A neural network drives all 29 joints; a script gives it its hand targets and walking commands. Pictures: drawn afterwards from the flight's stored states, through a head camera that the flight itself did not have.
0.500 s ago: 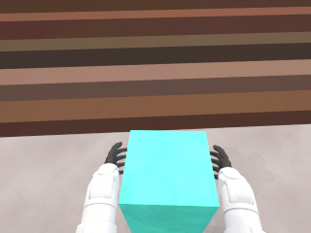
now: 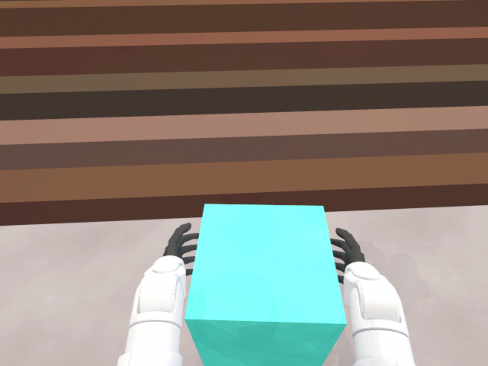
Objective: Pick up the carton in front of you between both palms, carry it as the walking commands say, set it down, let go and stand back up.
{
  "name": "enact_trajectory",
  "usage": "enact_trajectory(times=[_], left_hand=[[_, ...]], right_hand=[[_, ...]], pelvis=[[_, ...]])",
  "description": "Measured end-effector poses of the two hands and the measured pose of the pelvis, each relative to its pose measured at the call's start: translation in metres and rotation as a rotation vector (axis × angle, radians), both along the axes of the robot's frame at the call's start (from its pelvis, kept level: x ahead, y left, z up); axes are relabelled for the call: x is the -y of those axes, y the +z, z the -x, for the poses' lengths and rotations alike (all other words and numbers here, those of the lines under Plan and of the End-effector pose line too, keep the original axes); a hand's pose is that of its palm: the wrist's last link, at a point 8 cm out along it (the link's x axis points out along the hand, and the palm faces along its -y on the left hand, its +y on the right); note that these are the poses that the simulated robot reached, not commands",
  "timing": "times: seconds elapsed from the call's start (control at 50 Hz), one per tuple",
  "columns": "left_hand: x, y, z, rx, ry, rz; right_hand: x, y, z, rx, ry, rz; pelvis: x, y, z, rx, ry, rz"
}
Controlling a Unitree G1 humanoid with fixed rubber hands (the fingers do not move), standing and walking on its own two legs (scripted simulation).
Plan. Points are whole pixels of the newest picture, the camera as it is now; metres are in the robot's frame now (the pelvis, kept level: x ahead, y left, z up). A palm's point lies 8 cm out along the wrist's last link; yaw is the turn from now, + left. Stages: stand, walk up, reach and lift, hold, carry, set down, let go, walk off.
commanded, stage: hold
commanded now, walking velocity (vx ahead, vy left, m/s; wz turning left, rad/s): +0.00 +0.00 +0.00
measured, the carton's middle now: (262, 291) +0.28 +0.00 -0.02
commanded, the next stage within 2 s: carry in 0.76 s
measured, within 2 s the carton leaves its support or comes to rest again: neither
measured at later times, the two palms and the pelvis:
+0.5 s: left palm (173, 264) +0.28 +0.15 +0.05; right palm (353, 271) +0.28 -0.15 +0.05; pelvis +0.00 +0.00 +0.00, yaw +0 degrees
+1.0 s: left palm (166, 240) +0.32 +0.17 +0.07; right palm (341, 243) +0.32 -0.13 +0.07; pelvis +0.04 +0.01 -0.01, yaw +1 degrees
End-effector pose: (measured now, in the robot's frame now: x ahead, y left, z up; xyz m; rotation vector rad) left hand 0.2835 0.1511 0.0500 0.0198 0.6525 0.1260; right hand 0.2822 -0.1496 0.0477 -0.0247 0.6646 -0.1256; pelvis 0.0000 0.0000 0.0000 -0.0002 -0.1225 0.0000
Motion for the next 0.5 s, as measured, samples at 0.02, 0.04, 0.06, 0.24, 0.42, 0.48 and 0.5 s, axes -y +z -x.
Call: enact_trajectory(times=[0.02, 0.04, 0.06, 0.24, 0.42, 0.48, 0.5], left_hand=[[0.0001, -0.0005, 0.0007, -0.003, 0.000, 0.001], [0.0002, -0.0009, 0.0013, -0.005, 0.001, 0.001], [0.0003, -0.0012, 0.0018, -0.006, 0.001, 0.002], [0.0004, -0.0006, 0.0021, 0.000, 0.006, 0.009], [-0.0002, 0.0000, 0.0000, 0.002, 0.006, 0.009], [-0.0004, -0.0001, -0.0007, 0.001, 0.004, 0.006], [-0.0004, -0.0001, -0.0009, 0.001, 0.004, 0.005]], right_hand=[[0.0001, -0.0005, 0.0007, -0.003, -0.001, -0.001], [0.0002, -0.0009, 0.0013, -0.005, -0.001, -0.001], [0.0003, -0.0012, 0.0019, -0.006, -0.002, -0.002], [0.0005, -0.0010, 0.0023, 0.000, -0.008, -0.011], [0.0001, 0.0000, -0.0002, 0.002, -0.007, -0.009], [-0.0001, 0.0000, -0.0008, 0.001, -0.005, -0.006], [-0.0001, -0.0001, -0.0010, 0.001, -0.004, -0.006]], pelvis=[[0.0001, -0.0002, 0.0010, 0.002, 0.000, 0.000], [0.0002, -0.0003, 0.0019, 0.003, 0.000, 0.000], [0.0002, -0.0005, 0.0029, 0.005, 0.000, 0.000], [0.0004, -0.0016, 0.0085, 0.006, -0.001, 0.000], [0.0001, -0.0014, 0.0069, 0.004, -0.001, 0.000], [-0.0002, -0.0012, 0.0054, 0.003, 0.000, 0.000], [-0.0002, -0.0011, 0.0048, 0.003, 0.000, 0.000]])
